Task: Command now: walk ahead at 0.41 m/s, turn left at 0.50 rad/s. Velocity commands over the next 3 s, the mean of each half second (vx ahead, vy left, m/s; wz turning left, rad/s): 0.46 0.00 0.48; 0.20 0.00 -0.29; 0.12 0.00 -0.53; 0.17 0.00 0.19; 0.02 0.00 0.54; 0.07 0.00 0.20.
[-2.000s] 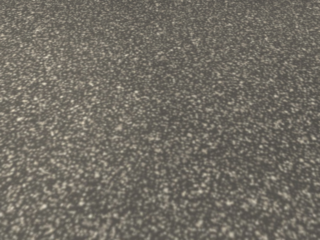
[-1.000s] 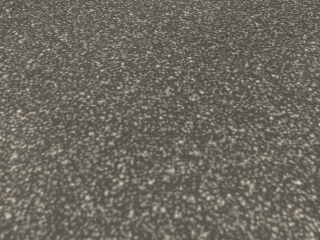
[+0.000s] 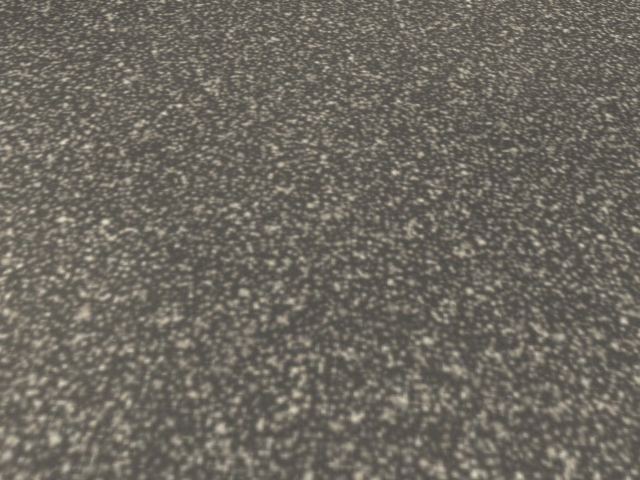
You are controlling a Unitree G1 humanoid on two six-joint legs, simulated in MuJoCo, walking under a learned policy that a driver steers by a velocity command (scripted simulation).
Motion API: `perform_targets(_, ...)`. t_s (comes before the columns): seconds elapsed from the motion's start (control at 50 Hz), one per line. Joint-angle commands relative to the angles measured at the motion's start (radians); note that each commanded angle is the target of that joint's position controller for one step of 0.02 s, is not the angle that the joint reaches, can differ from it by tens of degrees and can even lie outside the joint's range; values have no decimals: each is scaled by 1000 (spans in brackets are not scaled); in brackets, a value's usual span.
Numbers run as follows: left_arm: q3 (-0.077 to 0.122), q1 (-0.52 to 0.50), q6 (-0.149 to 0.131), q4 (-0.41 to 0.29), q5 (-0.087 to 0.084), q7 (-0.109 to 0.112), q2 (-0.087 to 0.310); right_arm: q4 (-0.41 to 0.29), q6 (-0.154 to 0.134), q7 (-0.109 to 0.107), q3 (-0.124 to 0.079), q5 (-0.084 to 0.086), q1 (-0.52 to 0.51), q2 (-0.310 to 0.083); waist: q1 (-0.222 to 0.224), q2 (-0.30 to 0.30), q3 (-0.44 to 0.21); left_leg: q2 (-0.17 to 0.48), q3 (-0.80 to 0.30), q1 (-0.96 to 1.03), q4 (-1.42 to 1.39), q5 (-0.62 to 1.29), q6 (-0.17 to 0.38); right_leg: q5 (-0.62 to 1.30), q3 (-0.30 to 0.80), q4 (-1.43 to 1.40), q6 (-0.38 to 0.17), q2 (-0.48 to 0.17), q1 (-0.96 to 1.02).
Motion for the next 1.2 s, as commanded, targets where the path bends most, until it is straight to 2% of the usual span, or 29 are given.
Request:
perform_targets(0.02,3,-144,-40,-149,-5,-29,89,-5,-7,-13,-41,3,170,-175,-48,124,59,339,-716,326,-508,-386,200,103,82,369,-51,-8,-590)
perform_targets(0.04,2,-133,-47,-140,-11,-29,83,-23,-11,-17,-37,4,126,-159,-21,71,68,284,-592,270,-497,-213,171,180,81,302,-48,-35,-531)
perform_targets(0.08,-2,-105,-34,-126,8,-29,77,-35,-24,-25,-25,13,98,-123,6,96,32,203,-442,250,-497,64,138,262,65,217,-21,-46,-440)
perform_targets(0.12,-3,-128,-14,-145,8,-31,72,-16,-37,-29,-21,23,154,-108,4,99,13,181,-380,288,-482,280,148,294,40,185,9,-28,-454)
perform_targets(0.22,-14,-317,1,-241,1,-34,45,7,-33,-40,-22,23,255,-104,-45,94,46,155,-353,336,-479,406,149,394,6,5,61,1,-563)
perform_targets(0.32,-30,-454,-7,-327,-15,-39,31,12,-32,-48,-26,14,290,-110,-86,120,55,150,-370,355,-432,569,125,482,-7,-202,44,47,-495)
perform_targets(0.38,-25,-375,-16,-327,-19,-31,53,8,-40,-58,-24,14,243,-115,-37,131,32,163,-359,355,-402,702,78,489,-5,-318,-10,69,-298)
perform_targets(0.42,-1,-159,-25,-263,-22,-11,102,10,-47,-55,-28,6,220,-139,46,130,-77,137,-332,385,-186,962,43,401,-18,-340,-49,123,-58)
perform_targets(0.44,9,-13,-35,-228,-19,2,121,10,-50,-50,-28,7,205,-141,121,106,-147,98,-297,326,10,893,30,423,4,-394,-72,82,120)
perform_targets(0.46,24,141,-40,-215,3,20,187,-13,-55,-44,-12,5,232,-76,152,0,-277,44,-247,198,286,578,23,229,239,-389,-113,-132,320)
perform_targets(0.48,51,146,-32,-190,16,14,277,-2,-48,-37,2,44,417,19,46,-286,-367,-144,-171,-111,616,-215,-27,209,781,-522,-289,-372,522)
perform_targets(0.5,38,68,-22,-196,-18,0,178,13,-45,-45,-5,3,340,-76,44,-84,-250,-76,-212,-215,668,-168,-2,44,843,-603,-275,-314,405)
perform_targets(0.52,22,-43,-25,-220,-29,-4,107,-12,-47,-41,-8,-1,216,-85,24,-7,-93,-31,-191,-220,641,-64,-6,189,646,-604,-261,-273,241)
perform_targets(0.54,9,-73,-32,-217,-24,-8,65,-30,-50,-39,-4,-7,148,-76,16,47,-48,-2,-166,-194,603,-25,-12,469,518,-592,-251,-227,153)
perform_targets(0.58,-7,-27,-46,-173,-32,-7,30,-47,-37,-33,1,-23,122,-59,-14,4,-44,29,-138,-139,530,-29,-42,942,350,-568,-229,-155,90)
perform_targets(0.6,-10,0,-54,-154,-36,-9,28,-50,-31,-31,6,-23,122,-42,-22,-12,-60,30,-127,-121,491,-36,-56,1081,306,-559,-226,-138,92)
perform_targets(0.64,-2,21,-59,-138,-38,-9,64,-62,-20,-30,15,-21,105,-22,-37,-19,-78,26,-101,-118,413,-39,-85,1223,259,-551,-232,-122,80)
perform_targets(0.68,6,29,-46,-135,-34,-5,95,-83,-9,-33,23,-12,52,-16,-37,-24,-79,19,-74,-114,306,-18,-110,1255,229,-547,-229,-101,45)
perform_targets(0.76,12,68,-12,-135,-35,0,101,-121,10,-45,34,4,-68,-22,-2,-58,-96,0,-56,-58,149,109,-116,1136,228,-517,-174,-62,1)
perform_targets(0.84,26,83,18,-146,-29,8,110,-145,12,-63,36,13,-132,-41,22,-72,-74,-13,-81,-35,43,96,-107,982,313,-461,-156,-65,11)
perform_targets(0.9,41,20,37,-177,-35,18,124,-130,-10,-75,30,14,-53,-54,-25,-66,-45,-9,-106,104,-209,159,-83,770,393,-374,-108,-37,-22)
perform_targets(0.92,39,14,37,-195,-45,19,104,-123,-25,-84,21,2,-7,-88,-34,-14,-65,76,-171,222,-290,274,-61,635,387,-290,-69,7,-86)
perform_targets(0.94,23,66,34,-224,-52,20,32,-137,-29,-96,7,-9,39,-167,-12,186,-153,341,-376,365,-287,592,2,273,256,-59,-28,92,-174)
perform_targets(0.96,34,167,52,-217,-53,30,44,-138,-5,-89,-3,15,30,-199,19,315,-202,487,-558,372,-299,798,159,-229,100,117,-13,232,-280)
perform_targets(0.98,44,188,65,-190,-19,33,91,-151,8,-85,6,26,24,-139,31,180,-175,474,-523,350,-285,785,197,-206,96,276,0,165,-317)
perform_targets(1.02,52,69,90,-202,-16,19,93,-180,19,-91,26,13,-77,-58,35,112,-76,349,-359,203,-370,447,147,-42,104,319,27,105,-322)
perform_targets(1.04,54,35,102,-216,-16,8,90,-185,20,-95,27,4,-99,-59,38,156,-49,302,-289,169,-385,411,123,10,94,316,39,97,-321)
perform_targets(1.08,52,39,116,-223,-24,-8,79,-182,15,-94,23,-2,-80,-68,40,172,-65,265,-195,165,-372,499,118,62,76,344,57,110,-298)
perform_targets(1.2,38,-60,135,-286,-25,-28,67,-169,14,-84,4,-6,-13,-102,0,185,-75,306,-136,227,-383,351,142,79,47,165,69,76,-312)
Next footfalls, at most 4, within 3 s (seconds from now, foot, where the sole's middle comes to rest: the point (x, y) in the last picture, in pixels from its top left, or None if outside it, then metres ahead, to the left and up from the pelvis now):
0.46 right None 0.45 -0.02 -0.76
0.94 left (224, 452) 0.54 0.18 -0.76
1.40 right None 0.44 -0.02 -0.76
1.86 left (282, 376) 0.72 0.07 -0.76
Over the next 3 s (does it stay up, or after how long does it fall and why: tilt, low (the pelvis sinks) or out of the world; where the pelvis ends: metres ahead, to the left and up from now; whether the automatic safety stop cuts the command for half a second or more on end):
stays up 0.65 -0.02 0.03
